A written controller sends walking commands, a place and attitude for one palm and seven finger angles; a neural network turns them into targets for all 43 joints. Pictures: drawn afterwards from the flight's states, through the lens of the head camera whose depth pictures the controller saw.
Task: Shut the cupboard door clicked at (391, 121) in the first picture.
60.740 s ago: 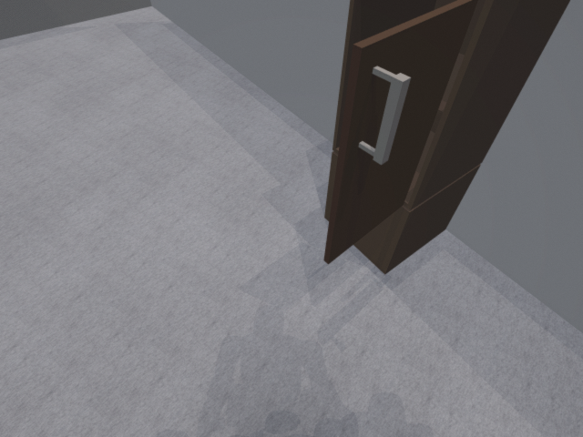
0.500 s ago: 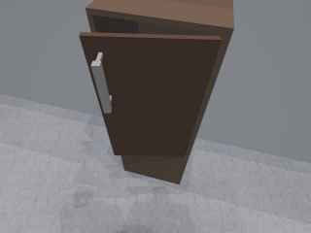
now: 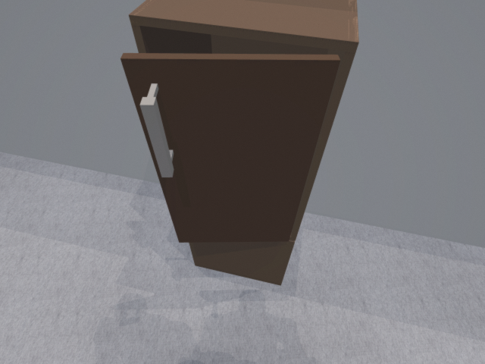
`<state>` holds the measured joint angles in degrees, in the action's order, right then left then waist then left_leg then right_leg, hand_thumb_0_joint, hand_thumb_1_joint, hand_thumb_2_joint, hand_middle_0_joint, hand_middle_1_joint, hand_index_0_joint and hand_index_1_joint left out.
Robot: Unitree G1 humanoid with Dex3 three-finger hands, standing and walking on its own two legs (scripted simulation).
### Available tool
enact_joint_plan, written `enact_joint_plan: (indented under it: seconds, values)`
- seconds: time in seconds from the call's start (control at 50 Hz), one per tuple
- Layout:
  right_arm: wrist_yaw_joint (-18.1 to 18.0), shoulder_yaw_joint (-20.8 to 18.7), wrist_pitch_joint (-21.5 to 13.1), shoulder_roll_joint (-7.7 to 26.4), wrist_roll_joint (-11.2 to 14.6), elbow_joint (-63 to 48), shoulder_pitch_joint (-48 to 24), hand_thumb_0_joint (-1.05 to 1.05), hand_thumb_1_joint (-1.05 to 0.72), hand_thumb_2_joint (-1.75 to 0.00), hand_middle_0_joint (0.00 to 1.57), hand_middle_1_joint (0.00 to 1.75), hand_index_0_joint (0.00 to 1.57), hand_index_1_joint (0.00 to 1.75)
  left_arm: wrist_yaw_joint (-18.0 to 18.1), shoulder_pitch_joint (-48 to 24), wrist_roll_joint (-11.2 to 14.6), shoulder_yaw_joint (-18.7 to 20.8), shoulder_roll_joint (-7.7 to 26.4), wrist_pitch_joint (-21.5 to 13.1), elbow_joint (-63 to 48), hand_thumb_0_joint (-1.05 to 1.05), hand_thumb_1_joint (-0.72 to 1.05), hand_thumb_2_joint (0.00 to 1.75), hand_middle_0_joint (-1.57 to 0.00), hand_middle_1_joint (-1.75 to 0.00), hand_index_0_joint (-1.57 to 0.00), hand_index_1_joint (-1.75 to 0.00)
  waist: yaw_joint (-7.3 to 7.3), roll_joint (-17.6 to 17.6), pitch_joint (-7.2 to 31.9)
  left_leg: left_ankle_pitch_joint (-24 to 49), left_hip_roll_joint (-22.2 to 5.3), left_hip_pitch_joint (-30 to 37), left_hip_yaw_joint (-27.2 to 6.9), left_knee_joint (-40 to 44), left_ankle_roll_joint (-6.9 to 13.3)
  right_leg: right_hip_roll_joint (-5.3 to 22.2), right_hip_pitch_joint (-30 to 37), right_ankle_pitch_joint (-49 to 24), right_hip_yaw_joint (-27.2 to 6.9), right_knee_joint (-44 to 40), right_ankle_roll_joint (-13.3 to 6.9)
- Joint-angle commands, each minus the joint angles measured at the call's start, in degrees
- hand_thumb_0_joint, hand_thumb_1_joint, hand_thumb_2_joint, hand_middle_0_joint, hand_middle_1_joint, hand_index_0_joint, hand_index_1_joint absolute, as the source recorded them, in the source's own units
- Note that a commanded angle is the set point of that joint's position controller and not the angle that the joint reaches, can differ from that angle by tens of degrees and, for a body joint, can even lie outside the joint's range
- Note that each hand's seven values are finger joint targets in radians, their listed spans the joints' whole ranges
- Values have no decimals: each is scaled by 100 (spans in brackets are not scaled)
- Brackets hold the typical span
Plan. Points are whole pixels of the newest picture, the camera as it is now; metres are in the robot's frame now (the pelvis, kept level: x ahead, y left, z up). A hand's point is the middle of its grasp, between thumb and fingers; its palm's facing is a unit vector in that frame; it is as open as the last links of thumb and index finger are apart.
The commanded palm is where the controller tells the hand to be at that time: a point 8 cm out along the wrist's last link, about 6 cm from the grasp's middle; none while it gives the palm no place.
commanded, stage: look again from close up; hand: left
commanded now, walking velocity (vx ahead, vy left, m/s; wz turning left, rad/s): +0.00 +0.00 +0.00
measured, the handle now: (161, 133) +0.46 +0.18 +0.12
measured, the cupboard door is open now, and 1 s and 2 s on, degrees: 14 14 14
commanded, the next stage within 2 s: shuffle to correct the standing spot in 0.40 s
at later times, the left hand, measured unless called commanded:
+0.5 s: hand out of the picture -0.05 +0.17 -0.18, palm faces +0.01 -0.98 -0.18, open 7.4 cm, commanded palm none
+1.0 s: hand out of the picture -0.07 +0.15 -0.19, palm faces +0.10 -0.98 -0.14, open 7.4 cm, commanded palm none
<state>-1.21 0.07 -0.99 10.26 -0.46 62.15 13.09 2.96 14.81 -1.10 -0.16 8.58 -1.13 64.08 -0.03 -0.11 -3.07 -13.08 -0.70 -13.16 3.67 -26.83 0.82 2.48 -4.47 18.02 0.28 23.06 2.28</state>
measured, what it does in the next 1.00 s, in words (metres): stands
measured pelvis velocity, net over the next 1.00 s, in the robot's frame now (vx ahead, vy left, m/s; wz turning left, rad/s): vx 0.01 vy -0.01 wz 0.03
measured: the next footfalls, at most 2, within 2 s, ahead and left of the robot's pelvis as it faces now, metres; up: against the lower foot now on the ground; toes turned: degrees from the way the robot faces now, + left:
none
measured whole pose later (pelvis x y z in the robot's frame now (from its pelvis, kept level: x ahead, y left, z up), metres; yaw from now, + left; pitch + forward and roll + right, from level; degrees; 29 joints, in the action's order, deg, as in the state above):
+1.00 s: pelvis +0.01 -0.01 -0.01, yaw +2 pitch +0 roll -1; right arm -0.6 -1.2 -1.0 7.9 -0.9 62.7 18.3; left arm 1.0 26.0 -1.1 0.7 8.3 -1.6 63.7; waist -1.2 1.4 0.9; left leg -19.1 -1.4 -18.7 1.2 -37.6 0.8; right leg 1.2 -8.3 24.0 1.7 32.1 1.1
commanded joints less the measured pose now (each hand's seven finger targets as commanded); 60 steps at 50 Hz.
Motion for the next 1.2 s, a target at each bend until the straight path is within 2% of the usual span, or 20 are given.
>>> enact_joint_plan:
  seconds: [0.0,0.06,0.14,0.22,0.48,0.56,0.62,0.68,0.8,0.84,0.88,0.92,0.96,1.0,1.02,1.06,1.08,1.1,1.14,1.18]
  values:
    - [-39,-143,-117,613,-37,-425,479,0,-90,-90,20,30,20,30,100,655,51,60,701,-169,-291,0,90,90,-20,-30,-20,-30,77,189,1032,2591,-540,673,-509,-393,141,428,-83,-3011,-171,385,-387]
    - [-38,-163,-81,651,-25,-498,404,0,-90,-90,20,30,20,30,78,573,46,55,669,-95,-436,0,90,90,-20,-30,-20,-30,47,154,785,2348,-555,515,-509,-318,161,342,-321,-2179,-157,422,-377]
    - [7,-154,1,586,-27,-564,220,0,-90,-90,20,30,20,30,7,452,23,27,690,-2,-521,0,90,90,-20,-30,-20,-30,10,233,-235,643,-444,-126,-590,154,146,247,-898,-596,-247,105,-381]
    - [56,-177,52,623,-41,-582,259,0,-90,-90,20,30,20,30,-33,474,20,13,774,30,-605,0,90,90,-20,-30,-20,-30,48,228,-496,-590,-356,-265,-619,444,86,228,-1356,629,-435,-163,-426]
    - [55,-154,-17,606,-15,-379,398,0,-90,-90,20,30,20,30,-86,722,31,2,758,-5,-568,0,90,90,-20,-30,-20,-30,-5,22,-183,-501,-432,-203,-642,610,74,232,-1217,297,-438,-264,-384]
    - [65,-195,62,620,-64,-304,498,0,-90,-90,20,30,20,30,-117,983,-19,44,671,50,-462,0,90,90,-20,-30,-20,-30,-36,-50,-231,-1846,-445,-565,-826,701,167,137,-1199,1425,-215,-113,-389]
    - [72,-223,89,604,-83,-327,475,0,-90,-90,20,30,20,30,-151,1119,-30,85,653,66,-432,0,90,90,-20,-30,-20,-30,-68,-70,-456,-2191,-404,-914,-929,634,231,142,-1317,1768,-205,-68,-438]
    - [60,-235,70,513,-82,-314,563,0,-90,-90,20,30,20,30,-176,1209,-15,105,583,41,-374,0,90,90,-20,-30,-20,-30,-39,-32,-426,-1986,-377,-852,-922,493,271,145,-1358,1599,-195,-13,-503]
    - [39,-284,-29,556,-64,-261,671,0,-90,-90,20,30,20,30,-201,1417,-27,91,414,-52,-291,0,90,90,-20,-30,-20,-30,-65,-214,-283,-1867,-678,-689,-1199,596,435,38,-1255,1067,-21,292,-524]
    - [38,-277,-60,458,-49,-284,609,0,-90,-90,20,30,20,30,-203,1477,-27,113,443,-73,-244,0,90,90,-20,-30,-20,-30,-98,-195,-373,-1456,-587,-766,-1053,371,417,127,-1179,859,-170,190,-572]
    - [35,-248,-102,344,-39,-308,532,0,-90,-90,20,30,20,30,-188,1579,-15,131,481,-101,-176,0,90,90,-20,-30,-20,-30,-107,241,-402,-740,-401,-893,-657,-191,339,307,-984,544,-458,-28,-656]
    - [31,-216,-156,201,-36,-359,427,0,-90,-90,20,30,20,30,-158,1740,-7,179,590,-119,-77,0,90,90,-20,-30,-20,-30,-117,832,-261,-144,-136,-1065,-91,-876,237,590,-562,-263,-743,-176,-766]
    - [32,-189,-181,108,-46,-361,333,0,-90,-90,20,30,20,30,-124,1762,-25,215,648,-109,-53,0,90,90,-20,-30,-20,-30,-111,919,-247,-54,-40,-1158,169,-1115,189,745,-335,-1238,-783,-48,-836]
    - [-21,-141,-202,122,-19,-211,502,0,-90,-90,20,30,20,30,-91,1587,-23,176,499,-86,-87,0,90,90,-20,-30,-20,-30,27,437,-65,1317,-222,-287,-41,-598,179,453,-563,-2776,-240,541,-596]
    - [-67,-155,-205,287,-15,-39,804,0,-90,-90,20,30,20,30,-61,1506,-17,134,405,-84,-116,0,90,90,-20,-30,-20,-30,122,-27,192,2769,-490,436,-331,-547,254,237,-812,-3009,68,1003,-418]
    - [-188,-169,-173,522,25,119,1099,0,-90,-90,20,30,20,30,27,1370,68,99,318,-72,-153,0,90,90,-20,-30,-20,-30,125,-862,443,5852,-1006,1095,-841,-546,567,58,-989,-1943,314,1197,-151]
    - [-218,-160,-142,549,54,92,900,0,-90,-90,20,30,20,30,52,1408,89,108,331,-40,-150,0,90,90,-20,-30,-20,-30,18,-965,424,6429,-1111,1170,-863,-479,603,45,-977,-1210,266,964,-140]
    - [-230,-182,-109,597,63,27,724,0,-90,-90,20,30,20,30,56,1374,84,124,364,-8,-173,0,90,90,-20,-30,-20,-30,-18,-794,242,6198,-1075,1041,-825,-421,565,34,-925,-1009,255,728,-159]
    - [-245,-227,-78,544,53,-106,502,0,-90,-90,20,30,20,30,40,1292,45,153,400,27,-238,0,90,90,-20,-30,-20,-30,-48,-368,-56,5489,-868,775,-623,-397,404,122,-854,-2022,207,549,-161]
    - [-255,-286,-42,528,38,-208,502,0,-90,-90,20,30,20,30,31,1207,16,218,482,57,-371,0,90,90,-20,-30,-20,-30,-14,-151,90,4894,-744,641,-466,-436,333,245,-700,-3006,156,700,-165]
